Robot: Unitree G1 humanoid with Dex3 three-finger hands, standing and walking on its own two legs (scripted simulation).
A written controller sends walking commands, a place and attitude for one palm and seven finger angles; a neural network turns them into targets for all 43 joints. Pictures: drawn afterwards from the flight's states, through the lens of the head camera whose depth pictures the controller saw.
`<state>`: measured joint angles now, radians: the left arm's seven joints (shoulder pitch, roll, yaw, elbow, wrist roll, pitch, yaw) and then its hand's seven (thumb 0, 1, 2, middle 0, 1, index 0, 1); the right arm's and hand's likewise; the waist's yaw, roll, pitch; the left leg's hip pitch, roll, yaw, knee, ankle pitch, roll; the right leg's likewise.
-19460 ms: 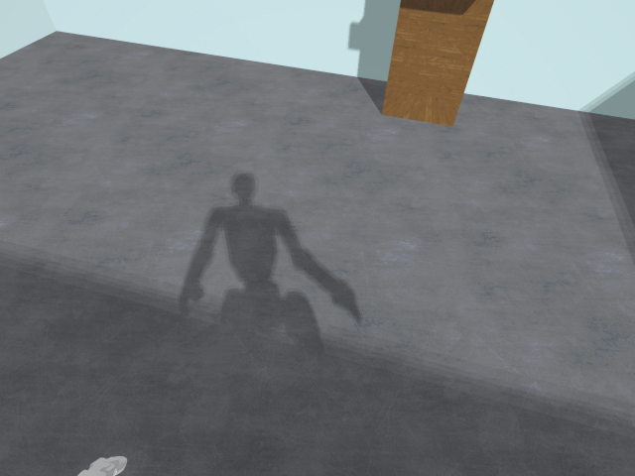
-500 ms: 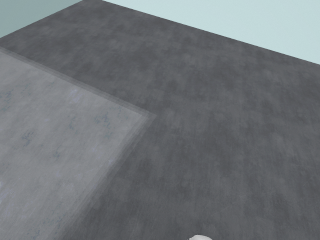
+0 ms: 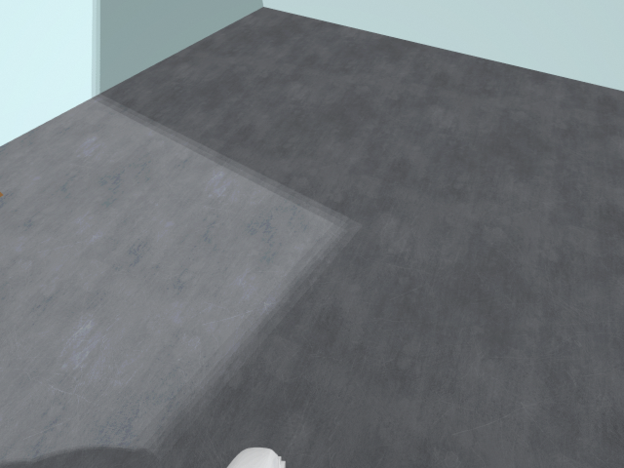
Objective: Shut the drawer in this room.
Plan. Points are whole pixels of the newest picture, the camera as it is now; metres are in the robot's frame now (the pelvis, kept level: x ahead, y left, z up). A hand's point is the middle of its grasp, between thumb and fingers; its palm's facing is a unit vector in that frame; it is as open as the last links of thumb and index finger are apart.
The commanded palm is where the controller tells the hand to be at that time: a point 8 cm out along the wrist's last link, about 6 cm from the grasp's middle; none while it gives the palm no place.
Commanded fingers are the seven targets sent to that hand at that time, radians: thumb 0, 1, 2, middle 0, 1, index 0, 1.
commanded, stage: turn or walk to find it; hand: left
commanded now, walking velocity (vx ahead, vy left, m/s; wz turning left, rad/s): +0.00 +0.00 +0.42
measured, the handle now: out of the picture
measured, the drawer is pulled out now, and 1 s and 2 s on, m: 0.20 0.20 0.20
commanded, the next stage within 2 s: stand and wait in 0.76 s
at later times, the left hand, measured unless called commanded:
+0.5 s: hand out of the picture -0.01 +0.28 -0.17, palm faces +0.27 -0.93 -0.24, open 7.4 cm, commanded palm none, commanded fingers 0.00 0.90 0.90 -0.20 -0.30 -0.20 -0.30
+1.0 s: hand out of the picture -0.04 +0.18 -0.15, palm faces +0.40 -0.87 -0.28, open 7.4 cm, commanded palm none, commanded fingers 0.00 0.90 0.90 -0.20 -0.30 -0.20 -0.30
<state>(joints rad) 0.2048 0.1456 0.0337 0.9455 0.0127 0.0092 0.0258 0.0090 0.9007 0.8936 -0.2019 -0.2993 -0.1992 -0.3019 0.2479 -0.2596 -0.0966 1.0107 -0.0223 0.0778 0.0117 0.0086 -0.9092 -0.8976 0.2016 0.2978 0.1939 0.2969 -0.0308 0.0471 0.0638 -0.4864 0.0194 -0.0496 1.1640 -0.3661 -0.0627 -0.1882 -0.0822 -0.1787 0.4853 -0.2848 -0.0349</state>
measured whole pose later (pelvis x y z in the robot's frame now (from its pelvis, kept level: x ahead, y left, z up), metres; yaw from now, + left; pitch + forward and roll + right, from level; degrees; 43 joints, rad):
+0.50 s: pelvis -0.02 +0.05 +0.00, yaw +12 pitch +0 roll -1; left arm 0.19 0.25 0.07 0.98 0.01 0.06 0.01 0.01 0.91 0.89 -0.20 -0.30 -0.19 -0.30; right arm 0.14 -0.19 -0.03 0.95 -0.02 0.02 -0.01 0.01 -0.90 -0.90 0.21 0.30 0.20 0.30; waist 0.02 -0.02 0.07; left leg -0.22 -0.01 -0.01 0.47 -0.24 0.04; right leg -0.46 -0.10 -0.04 1.06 -0.41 0.08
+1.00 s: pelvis -0.02 -0.01 +0.00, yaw +23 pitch -1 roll +3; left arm 0.22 0.15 0.03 0.97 0.02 0.01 0.03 0.01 0.90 0.89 -0.20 -0.30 -0.20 -0.30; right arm 0.24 -0.25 -0.09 1.03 -0.02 0.07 0.00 0.01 -0.91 -0.90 0.20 0.30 0.19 0.30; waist -0.01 0.04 0.05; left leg -0.42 0.02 -0.05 1.03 -0.38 -0.05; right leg -0.20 -0.07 -0.14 0.48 -0.26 -0.04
